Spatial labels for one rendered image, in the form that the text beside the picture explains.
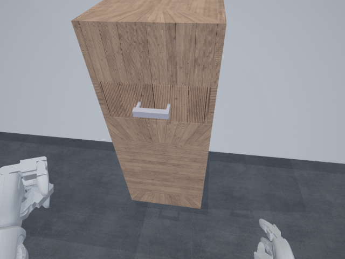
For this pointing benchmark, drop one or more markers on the robot right hand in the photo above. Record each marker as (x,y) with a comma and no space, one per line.
(279,248)

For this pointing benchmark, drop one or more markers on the robot left hand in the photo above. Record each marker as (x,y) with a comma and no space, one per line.
(35,181)

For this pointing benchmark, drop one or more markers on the cabinet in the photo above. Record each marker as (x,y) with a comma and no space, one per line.
(166,42)

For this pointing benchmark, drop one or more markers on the drawer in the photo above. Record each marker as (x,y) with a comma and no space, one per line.
(187,103)

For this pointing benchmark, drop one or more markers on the handle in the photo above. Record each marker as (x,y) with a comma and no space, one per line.
(151,112)

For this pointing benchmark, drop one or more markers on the robot left forearm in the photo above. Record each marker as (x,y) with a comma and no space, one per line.
(11,243)

